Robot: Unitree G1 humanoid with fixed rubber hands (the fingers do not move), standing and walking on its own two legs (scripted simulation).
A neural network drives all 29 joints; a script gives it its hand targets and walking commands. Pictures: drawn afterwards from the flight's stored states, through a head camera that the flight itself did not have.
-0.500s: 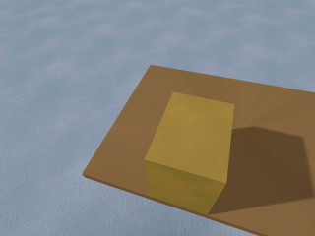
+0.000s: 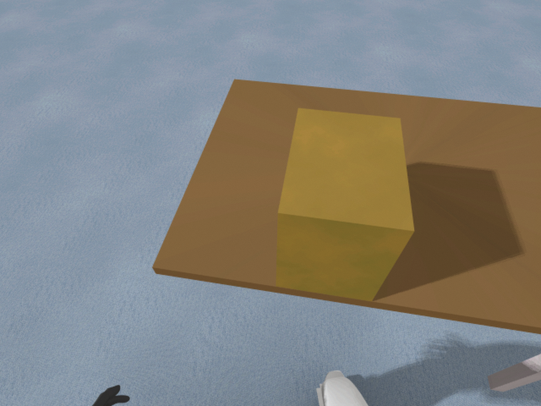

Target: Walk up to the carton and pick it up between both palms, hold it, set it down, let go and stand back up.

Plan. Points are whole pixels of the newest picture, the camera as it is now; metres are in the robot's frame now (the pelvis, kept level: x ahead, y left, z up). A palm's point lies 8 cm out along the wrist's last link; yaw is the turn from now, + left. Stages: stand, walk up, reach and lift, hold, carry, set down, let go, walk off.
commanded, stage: walk up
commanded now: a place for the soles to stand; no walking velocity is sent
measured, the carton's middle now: (335, 205) +0.48 -0.09 -0.03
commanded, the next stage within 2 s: none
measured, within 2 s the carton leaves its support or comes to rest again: neither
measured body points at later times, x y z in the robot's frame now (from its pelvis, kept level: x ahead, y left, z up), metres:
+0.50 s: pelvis +0.02 -0.01 +0.02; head +0.02 -0.02 +0.47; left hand +0.11 +0.22 -0.11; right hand -0.02 -0.26 -0.12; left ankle +0.00 +0.12 -0.68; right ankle +0.00 -0.13 -0.71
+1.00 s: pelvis +0.05 +0.01 +0.03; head +0.07 +0.01 +0.48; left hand +0.13 +0.24 -0.13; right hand +0.09 -0.25 -0.11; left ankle +0.11 +0.11 -0.71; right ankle +0.00 -0.13 -0.71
